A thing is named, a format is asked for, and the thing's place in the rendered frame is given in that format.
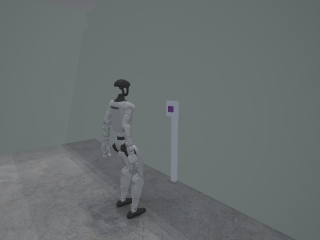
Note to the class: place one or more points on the button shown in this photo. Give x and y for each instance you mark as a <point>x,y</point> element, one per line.
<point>170,109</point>

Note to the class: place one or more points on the panel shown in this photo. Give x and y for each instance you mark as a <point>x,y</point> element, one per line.
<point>174,137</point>

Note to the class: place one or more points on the robot right hand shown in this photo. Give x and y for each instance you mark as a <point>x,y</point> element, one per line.
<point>132,158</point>

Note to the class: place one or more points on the robot right forearm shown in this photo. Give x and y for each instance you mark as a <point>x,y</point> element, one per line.
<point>128,139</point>

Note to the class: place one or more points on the robot right upper arm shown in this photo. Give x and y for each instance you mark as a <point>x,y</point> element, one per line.
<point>129,108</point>

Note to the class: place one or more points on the robot left upper arm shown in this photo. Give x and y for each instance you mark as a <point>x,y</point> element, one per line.
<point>107,121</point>

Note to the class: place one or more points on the robot left thigh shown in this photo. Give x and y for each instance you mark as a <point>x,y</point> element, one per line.
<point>125,171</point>

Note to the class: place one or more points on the robot left hand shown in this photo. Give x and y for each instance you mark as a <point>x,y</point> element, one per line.
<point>107,147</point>

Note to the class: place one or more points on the robot left forearm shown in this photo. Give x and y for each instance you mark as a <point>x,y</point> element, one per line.
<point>106,133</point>

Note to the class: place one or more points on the robot left shin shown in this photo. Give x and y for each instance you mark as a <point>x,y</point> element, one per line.
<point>124,185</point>

